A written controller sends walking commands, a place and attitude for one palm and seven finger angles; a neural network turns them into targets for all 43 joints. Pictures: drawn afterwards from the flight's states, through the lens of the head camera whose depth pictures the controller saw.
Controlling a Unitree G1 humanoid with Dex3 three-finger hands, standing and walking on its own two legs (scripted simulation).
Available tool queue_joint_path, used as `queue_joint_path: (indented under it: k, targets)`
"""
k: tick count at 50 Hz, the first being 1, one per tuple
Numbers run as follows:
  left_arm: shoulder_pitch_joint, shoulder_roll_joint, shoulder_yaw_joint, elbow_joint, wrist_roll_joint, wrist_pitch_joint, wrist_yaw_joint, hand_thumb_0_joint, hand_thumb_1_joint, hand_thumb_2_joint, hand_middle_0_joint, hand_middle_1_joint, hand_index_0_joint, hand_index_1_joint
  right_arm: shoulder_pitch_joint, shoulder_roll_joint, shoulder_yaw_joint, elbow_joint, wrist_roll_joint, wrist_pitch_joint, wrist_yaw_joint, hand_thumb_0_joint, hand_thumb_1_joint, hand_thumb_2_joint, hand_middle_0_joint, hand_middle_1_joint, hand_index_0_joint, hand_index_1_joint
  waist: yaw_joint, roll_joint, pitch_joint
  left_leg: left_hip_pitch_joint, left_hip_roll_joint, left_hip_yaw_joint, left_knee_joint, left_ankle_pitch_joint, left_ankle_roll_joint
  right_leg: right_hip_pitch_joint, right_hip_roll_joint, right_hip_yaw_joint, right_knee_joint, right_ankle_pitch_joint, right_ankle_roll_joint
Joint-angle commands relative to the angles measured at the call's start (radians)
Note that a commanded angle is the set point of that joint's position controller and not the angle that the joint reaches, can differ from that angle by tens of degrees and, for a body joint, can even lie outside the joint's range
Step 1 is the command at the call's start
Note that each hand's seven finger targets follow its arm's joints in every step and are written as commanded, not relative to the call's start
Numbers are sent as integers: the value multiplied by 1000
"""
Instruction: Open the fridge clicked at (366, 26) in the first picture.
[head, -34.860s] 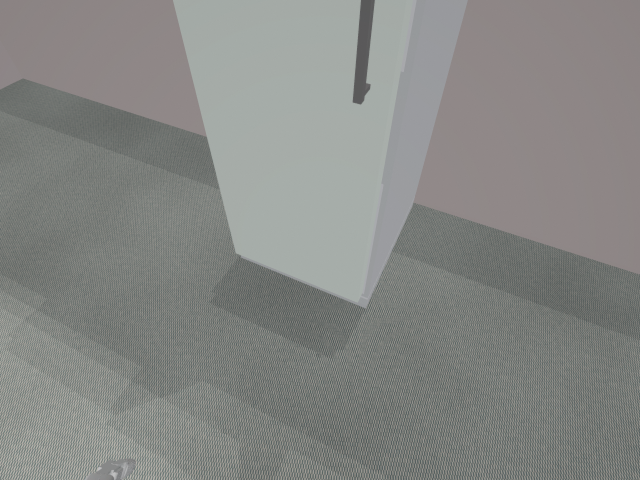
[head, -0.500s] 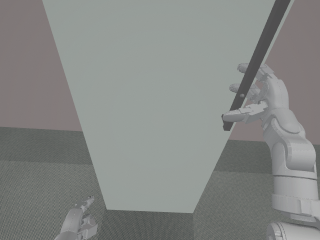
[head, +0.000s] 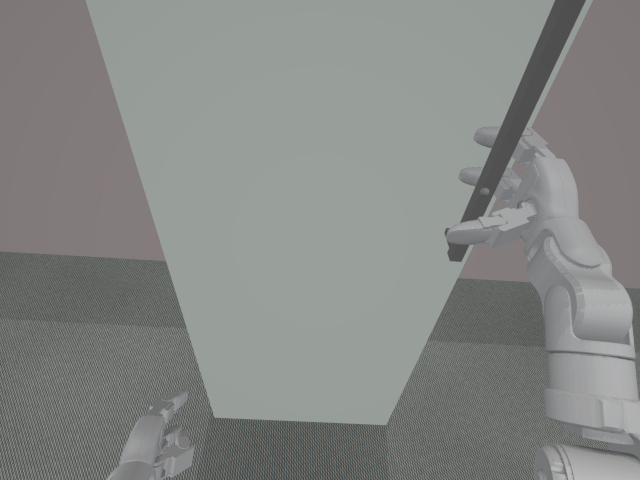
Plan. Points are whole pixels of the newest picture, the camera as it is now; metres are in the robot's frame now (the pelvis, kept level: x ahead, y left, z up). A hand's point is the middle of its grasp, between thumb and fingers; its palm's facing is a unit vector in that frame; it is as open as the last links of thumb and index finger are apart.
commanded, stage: grip the handle and tug to test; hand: right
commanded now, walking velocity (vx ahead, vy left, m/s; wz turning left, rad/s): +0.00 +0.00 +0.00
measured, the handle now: (500, 135) +0.43 -0.17 +0.27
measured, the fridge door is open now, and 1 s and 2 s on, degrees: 0 0 0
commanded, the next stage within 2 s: pull the door a little, standing still in 1.40 s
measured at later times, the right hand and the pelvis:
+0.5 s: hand (487, 191) +0.38 -0.15 +0.23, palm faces +0.02 +1.00 -0.02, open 8.3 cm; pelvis +0.00 -0.01 +0.00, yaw +0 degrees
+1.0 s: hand (479, 189) +0.38 -0.14 +0.23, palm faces +0.02 +1.00 -0.02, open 5.5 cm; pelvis +0.01 -0.01 +0.00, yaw +0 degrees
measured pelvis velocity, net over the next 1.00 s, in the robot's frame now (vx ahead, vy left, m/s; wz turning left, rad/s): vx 0.01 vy -0.01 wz -0.01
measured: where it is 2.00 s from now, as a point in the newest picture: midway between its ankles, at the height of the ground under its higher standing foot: outside the picture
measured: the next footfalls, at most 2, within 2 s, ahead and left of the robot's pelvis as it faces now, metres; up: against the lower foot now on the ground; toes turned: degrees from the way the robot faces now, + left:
none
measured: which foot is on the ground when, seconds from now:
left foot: down 0.00-1.00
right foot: down 0.00-1.00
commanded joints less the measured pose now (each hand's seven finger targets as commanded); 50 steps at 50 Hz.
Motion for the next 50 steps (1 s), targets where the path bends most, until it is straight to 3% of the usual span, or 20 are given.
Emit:
queue_joint_path:
  k: [1,5,7,10,13,14,20,22,24,27,29,32,33,35,37,39,42,44,49,50]
  targets:
    - [-164,100,36,-168,6,-55,8,0,900,900,-200,-300,-200,-300,-437,-155,-50,-248,10,-74,3,0,407,-340,310,1213,310,1213,-13,45,-269,122,3,-48,-26,303,20,35,-4,61,-35,337,-20]
    - [-159,102,35,-159,6,-49,12,0,900,900,-200,-300,-200,-300,-449,-153,-43,-214,7,-69,1,0,220,-420,330,1240,330,1240,-3,70,-239,104,1,-48,-32,277,18,23,-6,62,-38,315,-22]
    - [-157,109,38,-156,8,-47,12,0,900,900,-200,-300,-200,-300,-410,-188,-78,-197,7,-66,-1,0,127,-460,340,1253,340,1253,-14,72,-243,112,2,-51,-35,279,19,22,-8,60,-36,319,-23]
    - [-162,102,35,-161,5,-46,11,0,900,900,-200,-300,-200,-300,-460,-165,-45,-231,3,-70,4,0,-13,-520,355,1273,355,1273,-4,39,-254,113,4,-50,-29,295,20,32,-5,58,-36,334,-21]
    - [-160,104,35,-166,7,-46,11,0,900,900,-200,-300,-200,-300,-407,-187,-76,-227,9,-73,5,0,-153,-580,370,1293,370,1293,-16,63,-267,132,4,-48,-24,316,21,28,-7,62,-35,354,-20]
    - [-165,101,35,-169,7,-48,11,0,900,900,-200,-300,-200,-300,-427,-163,-55,-244,10,-74,10,0,-200,-600,375,1300,375,1300,-11,41,-271,128,5,-50,-24,325,20,37,-5,57,-32,358,-21]
    - [-162,100,36,-162,6,-49,12,0,900,900,-200,-300,-200,-300,-436,-152,-42,-229,8,-68,4,0,-480,-720,405,1340,405,1340,-7,36,-244,100,1,-45,-24,294,22,34,-8,63,-33,343,-17]
    - [-159,104,38,-160,8,-47,11,0,900,900,-200,-300,-200,-300,-424,-149,-39,-231,4,-68,0,0,-573,-760,415,1353,415,1353,-7,58,-250,102,0,-44,-23,301,22,39,-12,66,-29,356,-18]
    - [-163,97,37,-168,8,-50,8,0,900,900,-200,-300,-200,-300,-444,-128,-22,-274,2,-71,-1,0,-667,-800,425,1367,425,1367,-9,23,-277,112,2,-42,-12,327,25,55,-10,68,-28,388,-13]
    - [-155,105,40,-165,12,-47,6,0,900,900,-200,-300,-200,-300,-383,-159,-55,-266,4,-70,-1,0,-807,-860,440,1387,440,1387,-18,74,-282,132,0,-40,-8,352,24,47,-14,66,-23,408,-14]
    - [-171,94,36,-173,8,-48,4,0,900,900,-200,-300,-200,-300,-426,-100,4,-314,3,-73,3,0,-900,-900,450,1400,450,1400,-7,21,-279,114,2,-39,-5,349,25,63,-13,66,-24,415,-10]
    - [-164,102,39,-162,10,-44,7,0,900,900,-200,-300,-200,-300,-410,-127,-20,-277,-1,-63,-7,0,-900,-900,450,1400,450,1400,-9,42,-254,98,-2,-39,-10,316,24,52,-17,68,-24,386,-10]
    - [-165,98,36,-166,10,-46,7,0,900,900,-200,-300,-200,-300,-444,-94,11,-291,-2,-62,-5,0,-900,-900,450,1400,450,1400,-2,25,-259,95,0,-39,-9,326,24,57,-14,68,-24,395,-12]
    - [-160,97,37,-160,10,-46,7,0,900,900,-200,-300,-200,-300,-454,-95,8,-277,-3,-56,-8,0,-900,-900,450,1400,450,1400,-2,38,-262,90,-2,-36,-6,324,25,60,-14,73,-21,398,-9]
    - [-161,102,38,-160,13,-41,8,0,900,900,-200,-300,-200,-300,-401,-148,-44,-265,-7,-48,-18,0,-900,-900,450,1400,450,1400,-20,42,-273,109,-3,-37,-3,335,27,54,-15,70,-20,413,-8]
    - [-167,92,36,-164,12,-42,5,0,900,900,-200,-300,-200,-300,-440,-90,2,-284,-4,-47,-22,0,-900,-900,450,1400,450,1400,-7,50,-273,102,0,-35,-3,339,24,56,-14,68,-19,413,-7]
    - [-158,101,38,-156,14,-33,5,0,900,900,-200,-300,-200,-300,-407,-131,-35,-248,-7,-43,-26,0,-900,-900,450,1400,450,1400,-14,73,-259,109,-4,-36,-6,334,24,40,-14,67,-21,403,-12]
    - [-166,92,35,-163,12,-35,3,0,900,900,-200,-300,-200,-300,-454,-99,0,-288,-8,-48,-22,0,-900,-900,450,1400,450,1400,-6,30,-273,106,1,-37,-2,351,26,57,-11,66,-17,420,-9]
    - [-165,94,35,-160,11,-33,5,0,900,900,-200,-300,-200,-300,-476,-86,17,-263,-9,-48,-22,0,-900,-900,450,1400,450,1400,2,35,-259,91,0,-39,-8,316,24,48,-11,68,-22,382,-12]
    - [-165,94,34,-162,11,-32,6,0,900,900,-200,-300,-200,-300,-448,-104,-4,-250,-8,-46,-23,0,-900,-900,450,1400,450,1400,-6,48,-260,95,-1,-37,-6,308,25,43,-11,72,-23,375,-11]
